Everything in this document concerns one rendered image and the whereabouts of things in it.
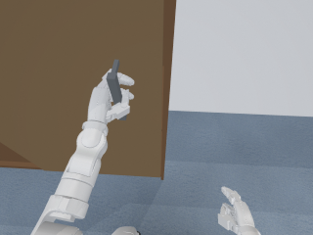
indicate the wardrobe door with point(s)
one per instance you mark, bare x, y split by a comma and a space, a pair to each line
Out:
53, 53
8, 155

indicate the right robot hand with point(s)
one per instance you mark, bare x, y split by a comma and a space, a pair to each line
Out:
231, 218

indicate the right robot forearm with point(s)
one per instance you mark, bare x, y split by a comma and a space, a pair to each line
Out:
247, 230

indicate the handle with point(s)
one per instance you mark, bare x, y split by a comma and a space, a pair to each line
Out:
114, 86

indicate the left robot forearm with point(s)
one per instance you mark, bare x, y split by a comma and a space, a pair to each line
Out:
70, 200

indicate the left robot upper arm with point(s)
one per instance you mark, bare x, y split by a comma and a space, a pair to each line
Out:
53, 228

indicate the left robot hand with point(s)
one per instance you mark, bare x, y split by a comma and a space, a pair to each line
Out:
101, 100

